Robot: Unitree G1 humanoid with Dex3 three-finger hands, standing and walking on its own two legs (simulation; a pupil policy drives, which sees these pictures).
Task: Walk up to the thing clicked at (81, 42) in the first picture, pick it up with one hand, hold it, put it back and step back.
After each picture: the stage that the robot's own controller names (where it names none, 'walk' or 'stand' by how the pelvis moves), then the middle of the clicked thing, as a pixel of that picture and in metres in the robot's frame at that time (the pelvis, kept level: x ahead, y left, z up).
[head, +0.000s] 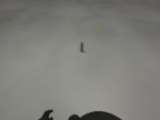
stand; (82, 47) +1.50 +0.26 -0.65
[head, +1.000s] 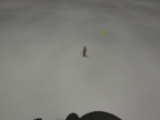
walk; (84, 51) +1.38 +0.16 -0.64
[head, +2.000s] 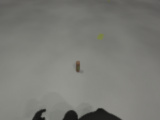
walk; (77, 66) +0.87 +0.19 -0.64
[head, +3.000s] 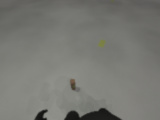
walk; (73, 84) +0.53 +0.23 -0.64
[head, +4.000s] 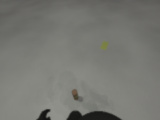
stand; (75, 95) +0.38 +0.21 -0.64
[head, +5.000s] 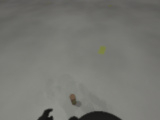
stand; (73, 99) +0.36 +0.22 -0.66
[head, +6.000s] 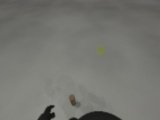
stand; (72, 100) +0.36 +0.22 -0.66
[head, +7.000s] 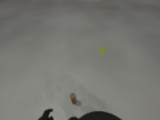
stand; (73, 99) +0.37 +0.21 -0.66
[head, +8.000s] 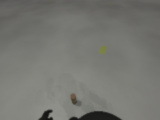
stand; (73, 99) +0.36 +0.21 -0.66
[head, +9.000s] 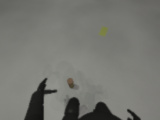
go down; (70, 83) +0.40 +0.21 -0.56
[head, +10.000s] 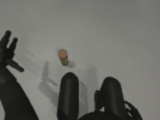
go down; (64, 58) +0.45 +0.25 -0.25
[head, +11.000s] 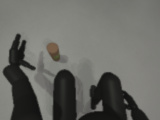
close in; (54, 53) +0.44 +0.27 -0.21
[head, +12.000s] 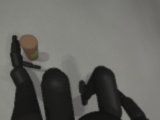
close; (31, 50) +0.43 +0.30 -0.16
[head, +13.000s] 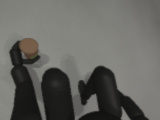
lift; (31, 52) +0.41 +0.30 -0.16
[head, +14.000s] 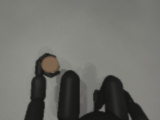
lift; (53, 66) +0.32 +0.27 -0.05
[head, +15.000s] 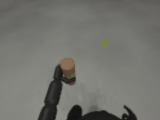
hold; (69, 74) +0.31 +0.16 +0.07
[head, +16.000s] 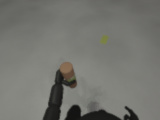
hold; (70, 77) +0.31 +0.16 +0.01
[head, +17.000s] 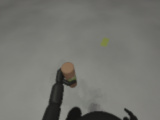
hold; (70, 76) +0.31 +0.16 +0.02
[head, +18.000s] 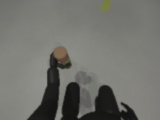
crouch; (64, 59) +0.42 +0.20 -0.05
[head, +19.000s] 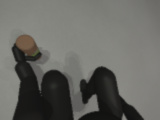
lower; (32, 50) +0.43 +0.29 -0.17
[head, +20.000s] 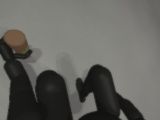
lower; (21, 47) +0.44 +0.31 -0.16
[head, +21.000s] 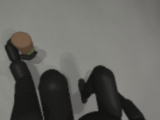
lower; (27, 48) +0.43 +0.31 -0.16
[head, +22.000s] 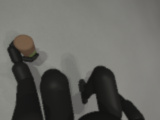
lower; (29, 50) +0.42 +0.31 -0.16
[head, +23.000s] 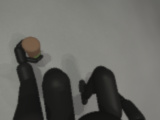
loosen; (34, 52) +0.41 +0.29 -0.16
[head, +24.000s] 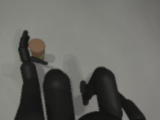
withdraw; (38, 53) +0.42 +0.27 -0.16
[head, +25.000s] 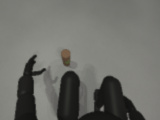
walk; (66, 59) +0.45 +0.23 -0.23
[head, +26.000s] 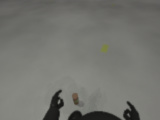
stand; (75, 99) +0.37 +0.17 -0.59
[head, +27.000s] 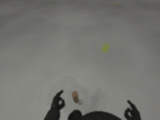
stand; (75, 97) +0.39 +0.19 -0.60
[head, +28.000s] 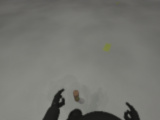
stand; (76, 96) +0.39 +0.18 -0.60
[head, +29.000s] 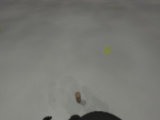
walk; (78, 97) +0.40 +0.17 -0.65
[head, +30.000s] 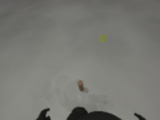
walk; (81, 86) +0.48 +0.17 -0.63
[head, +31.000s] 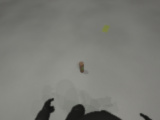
walk; (81, 67) +0.73 +0.20 -0.63
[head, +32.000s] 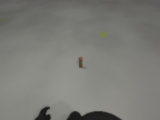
stand; (80, 62) +0.99 +0.23 -0.63
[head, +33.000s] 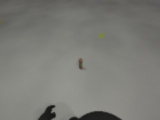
stand; (80, 64) +0.99 +0.22 -0.66
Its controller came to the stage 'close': yes
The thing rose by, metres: 0.68
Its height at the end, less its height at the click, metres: +0.00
